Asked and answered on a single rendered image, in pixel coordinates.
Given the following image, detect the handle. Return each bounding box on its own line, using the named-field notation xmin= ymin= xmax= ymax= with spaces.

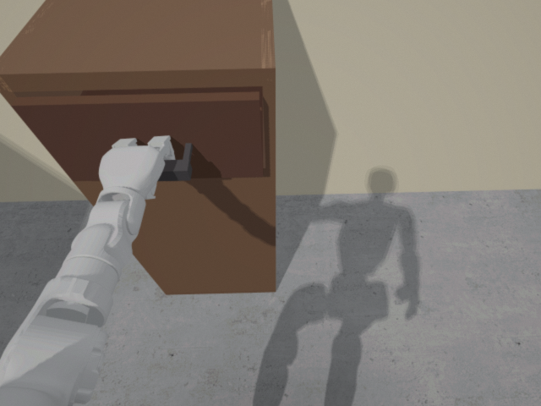
xmin=158 ymin=143 xmax=193 ymax=181

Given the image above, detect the robot left hand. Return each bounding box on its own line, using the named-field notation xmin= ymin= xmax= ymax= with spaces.
xmin=99 ymin=135 xmax=175 ymax=200

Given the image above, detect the cabinet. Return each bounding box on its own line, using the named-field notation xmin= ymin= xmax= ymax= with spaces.
xmin=0 ymin=0 xmax=276 ymax=295

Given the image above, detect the left robot forearm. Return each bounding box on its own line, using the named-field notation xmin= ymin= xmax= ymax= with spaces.
xmin=0 ymin=187 xmax=146 ymax=384

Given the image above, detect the drawer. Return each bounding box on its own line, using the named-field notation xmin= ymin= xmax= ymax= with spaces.
xmin=11 ymin=86 xmax=264 ymax=181

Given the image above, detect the left robot upper arm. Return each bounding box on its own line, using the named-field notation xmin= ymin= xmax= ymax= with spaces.
xmin=0 ymin=315 xmax=108 ymax=406

